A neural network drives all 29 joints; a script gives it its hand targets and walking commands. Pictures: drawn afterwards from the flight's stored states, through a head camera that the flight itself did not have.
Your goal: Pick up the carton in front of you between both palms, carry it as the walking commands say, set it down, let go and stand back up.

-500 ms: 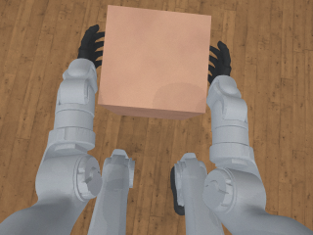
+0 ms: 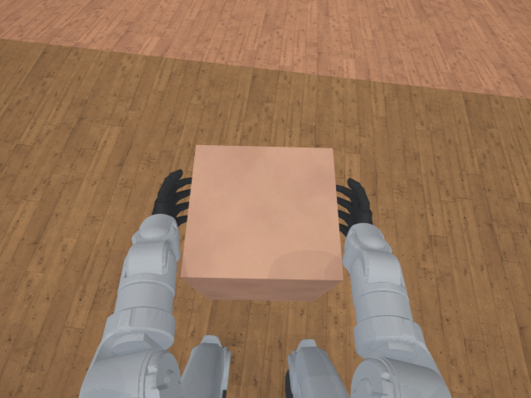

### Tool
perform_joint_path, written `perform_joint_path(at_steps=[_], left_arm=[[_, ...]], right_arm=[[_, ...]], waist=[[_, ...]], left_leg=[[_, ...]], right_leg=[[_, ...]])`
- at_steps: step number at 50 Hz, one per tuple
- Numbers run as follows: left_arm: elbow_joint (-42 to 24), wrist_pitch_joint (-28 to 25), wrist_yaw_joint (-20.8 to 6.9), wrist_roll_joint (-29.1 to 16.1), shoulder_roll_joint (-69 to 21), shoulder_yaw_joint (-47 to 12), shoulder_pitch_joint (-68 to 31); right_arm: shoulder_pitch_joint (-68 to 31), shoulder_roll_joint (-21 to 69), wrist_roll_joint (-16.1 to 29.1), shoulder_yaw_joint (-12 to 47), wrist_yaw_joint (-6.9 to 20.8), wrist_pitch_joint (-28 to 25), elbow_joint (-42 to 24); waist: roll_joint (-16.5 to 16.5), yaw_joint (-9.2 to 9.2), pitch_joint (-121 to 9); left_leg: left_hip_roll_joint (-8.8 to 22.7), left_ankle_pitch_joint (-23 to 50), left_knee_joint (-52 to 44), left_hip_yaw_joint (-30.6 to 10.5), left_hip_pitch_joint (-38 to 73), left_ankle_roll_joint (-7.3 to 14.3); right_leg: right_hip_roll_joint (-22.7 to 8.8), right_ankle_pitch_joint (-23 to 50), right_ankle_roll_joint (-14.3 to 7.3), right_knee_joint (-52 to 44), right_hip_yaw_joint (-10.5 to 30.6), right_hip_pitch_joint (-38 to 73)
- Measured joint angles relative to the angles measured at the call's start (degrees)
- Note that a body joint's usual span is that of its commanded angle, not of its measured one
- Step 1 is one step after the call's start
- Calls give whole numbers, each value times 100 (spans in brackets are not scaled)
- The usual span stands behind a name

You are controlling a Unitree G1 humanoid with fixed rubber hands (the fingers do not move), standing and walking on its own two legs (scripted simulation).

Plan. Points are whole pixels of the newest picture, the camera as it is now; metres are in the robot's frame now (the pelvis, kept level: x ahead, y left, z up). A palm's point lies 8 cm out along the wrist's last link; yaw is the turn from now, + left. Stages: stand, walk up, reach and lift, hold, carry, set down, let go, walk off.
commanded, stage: reach and lift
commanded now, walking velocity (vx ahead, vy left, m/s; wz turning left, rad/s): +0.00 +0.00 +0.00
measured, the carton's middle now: (262, 233) +0.40 +0.01 -0.10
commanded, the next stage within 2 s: hold in 1.60 s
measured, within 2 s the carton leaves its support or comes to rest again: neither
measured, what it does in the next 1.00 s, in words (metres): rises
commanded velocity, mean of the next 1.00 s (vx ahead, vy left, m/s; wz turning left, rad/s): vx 0.00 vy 0.00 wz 0.00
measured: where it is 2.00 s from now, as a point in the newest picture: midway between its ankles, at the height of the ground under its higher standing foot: outside the picture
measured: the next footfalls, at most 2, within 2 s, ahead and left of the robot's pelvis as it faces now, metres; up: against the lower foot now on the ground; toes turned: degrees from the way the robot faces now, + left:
none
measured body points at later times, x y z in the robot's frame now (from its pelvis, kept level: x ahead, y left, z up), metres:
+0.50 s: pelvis +0.04 -0.01 +0.11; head +0.05 -0.01 +0.56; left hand +0.35 +0.15 +0.11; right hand +0.36 -0.15 +0.11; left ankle +0.06 +0.13 -0.62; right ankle +0.05 -0.13 -0.62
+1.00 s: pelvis +0.04 +0.00 +0.12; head +0.03 +0.00 +0.57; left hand +0.35 +0.16 +0.14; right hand +0.35 -0.15 +0.14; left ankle +0.06 +0.13 -0.62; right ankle +0.05 -0.13 -0.62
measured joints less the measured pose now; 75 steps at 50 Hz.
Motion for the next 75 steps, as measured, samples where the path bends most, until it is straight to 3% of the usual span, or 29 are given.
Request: perform_joint_path(at_steps=[16, 33, 41, 75], left_arm=[[-522, 191, 2, -24, -288, -244, 1336], [-1264, 1173, 2, 217, -498, -554, 2054], [-1269, 1383, -45, 362, -517, -514, 1985], [-2025, 1791, 34, 155, -433, -1010, 2336]], right_arm=[[1157, 164, -111, 409, 107, 278, -375], [1708, 129, -438, 743, 394, 1243, -875], [1628, 152, -631, 677, 495, 1395, -817], [2034, 49, -411, 1150, 460, 1781, -1606]], waist=[[46, 22, 456], [140, -9, 960], [122, -16, 1266], [104, 34, 1293]], left_leg=[[54, 580, -2238, -47, 3139, -24], [87, 1199, -4198, -77, 6043, 16], [101, 1256, -4308, -65, 6298, 28], [126, 1377, -4782, -64, 6763, 27]], right_leg=[[-80, 553, -118, -2165, 3, 3098], [-173, 1172, -132, -4138, 6, 6014], [-167, 1266, -124, -4306, 21, 6290], [-172, 1401, -137, -4798, 35, 6759]])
